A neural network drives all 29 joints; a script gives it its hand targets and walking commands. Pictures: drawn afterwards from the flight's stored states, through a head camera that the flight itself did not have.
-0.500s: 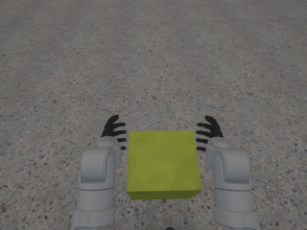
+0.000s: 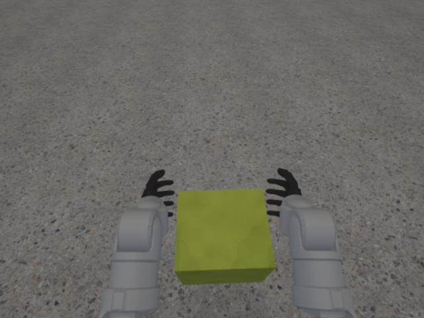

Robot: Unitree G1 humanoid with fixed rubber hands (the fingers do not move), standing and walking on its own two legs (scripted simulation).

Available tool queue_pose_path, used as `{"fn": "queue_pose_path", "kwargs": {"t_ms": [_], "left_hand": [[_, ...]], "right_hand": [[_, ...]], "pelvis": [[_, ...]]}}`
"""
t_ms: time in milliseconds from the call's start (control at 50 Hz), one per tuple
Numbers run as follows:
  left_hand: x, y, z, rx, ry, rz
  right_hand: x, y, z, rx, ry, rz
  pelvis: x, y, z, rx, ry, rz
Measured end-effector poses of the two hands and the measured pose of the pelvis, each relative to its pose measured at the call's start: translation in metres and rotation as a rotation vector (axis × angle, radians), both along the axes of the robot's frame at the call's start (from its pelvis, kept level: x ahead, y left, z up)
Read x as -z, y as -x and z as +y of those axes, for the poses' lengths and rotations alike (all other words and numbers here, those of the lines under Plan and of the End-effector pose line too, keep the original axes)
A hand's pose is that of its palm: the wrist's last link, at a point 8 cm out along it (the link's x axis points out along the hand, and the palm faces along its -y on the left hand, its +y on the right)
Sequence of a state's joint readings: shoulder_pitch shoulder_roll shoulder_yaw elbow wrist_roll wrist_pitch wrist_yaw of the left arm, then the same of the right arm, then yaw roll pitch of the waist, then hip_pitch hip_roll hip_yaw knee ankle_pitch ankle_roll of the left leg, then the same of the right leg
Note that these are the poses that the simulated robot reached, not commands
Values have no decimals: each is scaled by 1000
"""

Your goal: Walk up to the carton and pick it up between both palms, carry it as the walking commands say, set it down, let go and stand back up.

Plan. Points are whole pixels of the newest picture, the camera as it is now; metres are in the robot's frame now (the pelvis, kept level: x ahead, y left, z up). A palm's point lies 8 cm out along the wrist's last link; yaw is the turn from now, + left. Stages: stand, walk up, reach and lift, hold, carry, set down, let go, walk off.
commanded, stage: carry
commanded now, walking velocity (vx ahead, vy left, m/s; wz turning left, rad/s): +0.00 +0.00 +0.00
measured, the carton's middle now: (221, 238) +0.29 +0.00 -0.02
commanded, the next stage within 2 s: none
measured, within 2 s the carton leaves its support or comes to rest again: neither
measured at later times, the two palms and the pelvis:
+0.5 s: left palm (170, 214) +0.30 +0.10 +0.04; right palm (299, 210) +0.31 -0.16 +0.05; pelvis +0.00 -0.03 +0.01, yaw +1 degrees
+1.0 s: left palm (191, 219) +0.28 +0.05 +0.06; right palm (329, 215) +0.28 -0.21 +0.07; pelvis -0.01 -0.07 +0.01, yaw -1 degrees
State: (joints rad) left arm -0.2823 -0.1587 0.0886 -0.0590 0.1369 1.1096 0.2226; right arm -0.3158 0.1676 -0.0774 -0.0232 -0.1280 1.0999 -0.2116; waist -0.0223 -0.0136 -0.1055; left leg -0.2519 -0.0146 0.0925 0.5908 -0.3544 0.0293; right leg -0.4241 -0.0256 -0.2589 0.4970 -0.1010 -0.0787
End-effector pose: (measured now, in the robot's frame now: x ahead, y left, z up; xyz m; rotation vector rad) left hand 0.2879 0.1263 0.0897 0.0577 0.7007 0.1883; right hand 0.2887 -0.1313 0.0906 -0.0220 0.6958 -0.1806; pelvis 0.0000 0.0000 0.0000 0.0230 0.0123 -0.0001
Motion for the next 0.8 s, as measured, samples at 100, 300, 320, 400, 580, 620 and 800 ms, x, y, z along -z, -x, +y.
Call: {"fn": "queue_pose_path", "kwargs": {"t_ms": [100,300,320,400,580,620,800], "left_hand": [[-6,0,-4,-24,-6,-19],[10,-8,-14,-33,8,11],[13,-9,-15,-30,8,16],[31,-13,-21,-6,3,30],[44,-12,-33,39,-15,-34],[46,-12,-38,56,-18,-32],[50,-13,-62,104,-25,-42]], "right_hand": [[-4,-8,-3,-20,5,-20],[12,-20,-14,-40,5,12],[15,-20,-16,-41,6,17],[31,-22,-23,-45,5,30],[45,-16,-38,-55,1,-35],[47,-14,-43,-49,1,-34],[49,-7,-68,-14,-3,-49]], "pelvis": [[-3,-1,-11,-19,5,21],[-7,0,-26,-27,4,47],[-7,0,-27,-25,3,48],[-7,0,-31,-19,-3,47],[-8,-3,-38,4,-17,48],[-9,-4,-40,10,-21,47],[-6,-2,-54,28,-32,36]]}}
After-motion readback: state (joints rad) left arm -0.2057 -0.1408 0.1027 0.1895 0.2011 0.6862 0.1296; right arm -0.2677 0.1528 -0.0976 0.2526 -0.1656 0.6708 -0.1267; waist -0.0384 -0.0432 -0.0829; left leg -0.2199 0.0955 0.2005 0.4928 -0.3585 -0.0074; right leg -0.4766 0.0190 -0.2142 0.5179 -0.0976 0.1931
